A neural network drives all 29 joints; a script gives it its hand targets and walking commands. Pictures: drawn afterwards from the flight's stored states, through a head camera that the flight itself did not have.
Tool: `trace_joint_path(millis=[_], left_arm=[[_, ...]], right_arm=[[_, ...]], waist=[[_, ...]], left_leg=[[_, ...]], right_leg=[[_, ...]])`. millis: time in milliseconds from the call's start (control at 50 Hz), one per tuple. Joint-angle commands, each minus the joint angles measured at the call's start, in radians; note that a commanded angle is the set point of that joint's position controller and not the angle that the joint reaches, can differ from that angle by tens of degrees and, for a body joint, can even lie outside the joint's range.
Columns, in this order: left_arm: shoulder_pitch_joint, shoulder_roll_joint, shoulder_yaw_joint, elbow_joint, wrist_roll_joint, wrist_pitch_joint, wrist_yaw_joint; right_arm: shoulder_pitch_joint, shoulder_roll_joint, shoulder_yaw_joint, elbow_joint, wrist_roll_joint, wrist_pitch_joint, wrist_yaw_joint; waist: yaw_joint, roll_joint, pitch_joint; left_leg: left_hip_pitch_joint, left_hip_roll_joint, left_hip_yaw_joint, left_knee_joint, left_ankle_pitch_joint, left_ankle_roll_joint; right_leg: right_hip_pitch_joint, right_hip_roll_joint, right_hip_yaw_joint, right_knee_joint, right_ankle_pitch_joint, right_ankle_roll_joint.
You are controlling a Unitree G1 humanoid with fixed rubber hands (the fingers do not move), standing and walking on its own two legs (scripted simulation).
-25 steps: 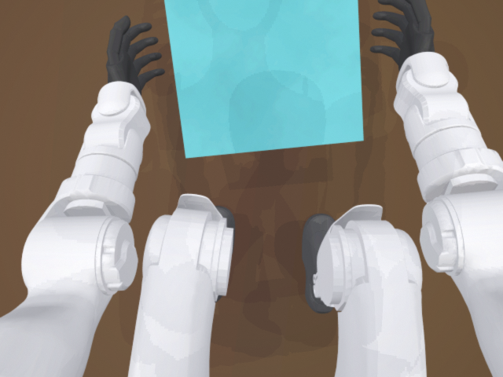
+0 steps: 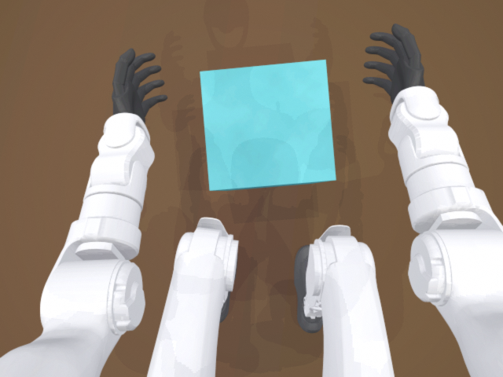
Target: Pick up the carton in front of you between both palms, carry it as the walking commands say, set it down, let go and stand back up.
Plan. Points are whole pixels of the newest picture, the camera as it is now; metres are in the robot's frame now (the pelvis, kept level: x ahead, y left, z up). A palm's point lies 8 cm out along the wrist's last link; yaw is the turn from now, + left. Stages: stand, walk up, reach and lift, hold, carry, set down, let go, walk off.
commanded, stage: set down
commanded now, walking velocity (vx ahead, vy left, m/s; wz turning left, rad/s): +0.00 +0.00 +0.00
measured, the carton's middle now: (266, 138) +0.48 +0.01 -0.32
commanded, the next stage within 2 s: let go in 0.62 s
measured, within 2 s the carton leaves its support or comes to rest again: neither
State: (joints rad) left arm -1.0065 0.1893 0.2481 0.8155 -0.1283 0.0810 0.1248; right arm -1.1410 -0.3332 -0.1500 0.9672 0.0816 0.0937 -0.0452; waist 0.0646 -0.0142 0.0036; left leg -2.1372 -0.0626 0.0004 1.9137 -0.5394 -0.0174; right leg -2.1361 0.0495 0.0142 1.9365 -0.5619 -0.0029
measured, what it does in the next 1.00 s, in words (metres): rises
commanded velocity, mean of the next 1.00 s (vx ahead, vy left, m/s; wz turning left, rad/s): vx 0.00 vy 0.00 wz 0.00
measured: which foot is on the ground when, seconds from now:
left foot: down 0.00-1.00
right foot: down 0.00-1.00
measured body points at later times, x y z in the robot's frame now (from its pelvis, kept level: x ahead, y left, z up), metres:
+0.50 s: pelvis +0.02 -0.01 +0.13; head +0.31 -0.01 +0.48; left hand +0.48 +0.22 +0.02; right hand +0.53 -0.19 +0.02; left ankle +0.11 +0.11 -0.41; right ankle +0.10 -0.11 -0.41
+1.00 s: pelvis +0.08 +0.00 +0.26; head +0.30 -0.01 +0.66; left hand +0.41 +0.23 +0.15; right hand +0.43 -0.21 +0.14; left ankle +0.11 +0.11 -0.41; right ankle +0.10 -0.11 -0.41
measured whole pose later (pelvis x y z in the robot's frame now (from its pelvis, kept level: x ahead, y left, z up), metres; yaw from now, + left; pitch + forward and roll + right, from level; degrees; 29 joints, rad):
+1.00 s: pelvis +0.08 +0.00 +0.26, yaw -2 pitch +33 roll +0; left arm -0.34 0.19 0.18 0.60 0.03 0.04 -0.07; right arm -0.41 -0.17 -0.18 0.63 -0.07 0.06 -0.03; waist 0.05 0.00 -0.09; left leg -1.13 -0.04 -0.03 0.87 -0.32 0.00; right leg -1.12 0.05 0.05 0.88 -0.33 0.00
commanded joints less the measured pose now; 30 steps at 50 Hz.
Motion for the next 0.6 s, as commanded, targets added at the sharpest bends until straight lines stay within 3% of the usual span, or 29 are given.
trace_joint_path(millis=[0,220,580], left_arm=[[-0.159,0.091,0.017,-0.109,0.012,-0.017,-0.006],[-0.087,0.109,0.039,-0.235,0.02,0.026,-0.033],[0.029,0.069,0.078,-0.178,0.08,-0.01,-0.09]], right_arm=[[-0.19,-0.101,-0.021,-0.097,-0.009,-0.021,0.008],[-0.153,-0.102,-0.028,-0.256,-0.033,0.03,0.029],[-0.031,-0.04,-0.077,-0.185,-0.091,0.002,0.067]], waist=[[0.014,-0.028,-0.954],[0.025,-0.087,-1.136],[0.022,-0.058,-0.989]], left_leg=[[0.542,-0.007,0.065,-0.215,0.263,-0.047],[0.677,-0.015,0.082,-0.4,0.33,-0.042],[0.899,0.0,0.048,-0.763,0.427,-0.039]], right_leg=[[0.509,0.017,-0.04,-0.226,0.201,0.0],[0.815,0.033,-0.043,-0.409,0.305,0.025],[1.053,0.015,0.006,-0.771,0.431,0.02]])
